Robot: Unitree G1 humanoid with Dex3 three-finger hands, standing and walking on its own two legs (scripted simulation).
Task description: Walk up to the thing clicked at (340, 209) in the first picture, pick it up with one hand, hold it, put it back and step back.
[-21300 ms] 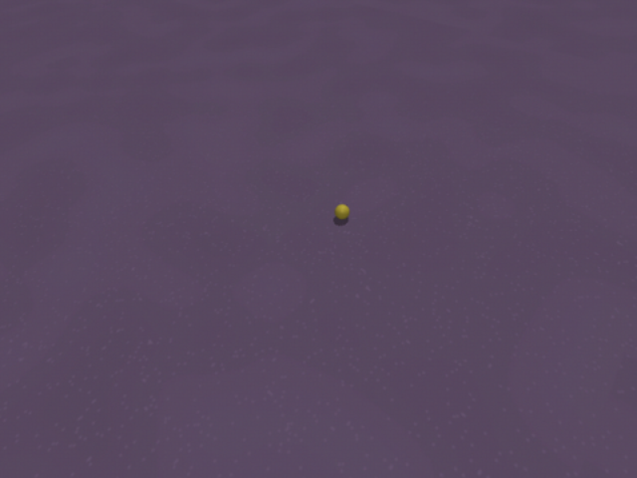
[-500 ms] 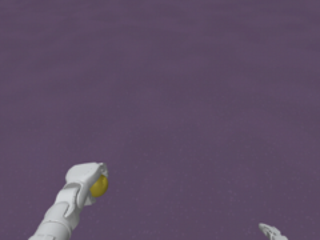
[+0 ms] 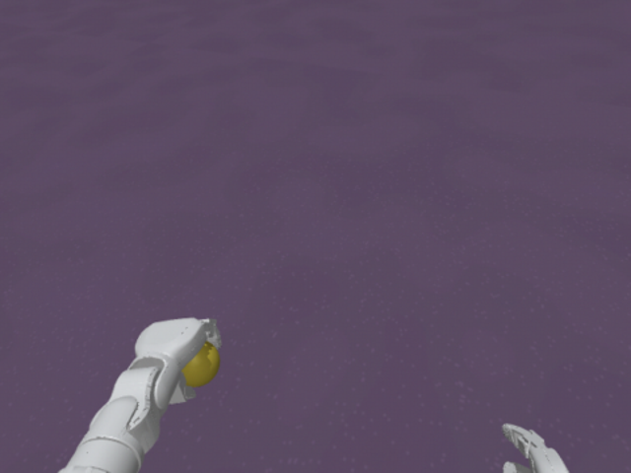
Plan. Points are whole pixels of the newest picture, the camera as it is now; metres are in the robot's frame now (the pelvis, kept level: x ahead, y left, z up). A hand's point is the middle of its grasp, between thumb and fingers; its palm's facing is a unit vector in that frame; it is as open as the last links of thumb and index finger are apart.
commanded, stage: hold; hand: left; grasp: from above
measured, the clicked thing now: (196, 362) +0.31 +0.21 -0.05
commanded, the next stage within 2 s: crouch in 0.56 s
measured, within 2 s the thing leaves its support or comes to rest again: neither
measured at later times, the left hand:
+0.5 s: hand (185, 368) +0.30 +0.22 -0.04, palm faces -0.45 -0.05 -0.89, open 9.3 cm
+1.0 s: hand (194, 390) +0.29 +0.22 -0.10, palm faces -0.48 -0.02 -0.88, open 9.3 cm
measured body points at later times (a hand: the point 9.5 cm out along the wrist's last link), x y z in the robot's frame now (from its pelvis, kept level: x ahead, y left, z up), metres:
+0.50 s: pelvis +0.01 +0.00 +0.00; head +0.02 -0.02 +0.45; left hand +0.32 +0.22 +0.01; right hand +0.16 -0.26 -0.11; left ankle +0.02 +0.12 -0.74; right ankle +0.02 -0.13 -0.74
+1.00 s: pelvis +0.00 +0.00 -0.01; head +0.04 +0.00 +0.44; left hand +0.31 +0.22 -0.05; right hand +0.14 -0.26 -0.12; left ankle +0.02 +0.12 -0.74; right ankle +0.02 -0.13 -0.74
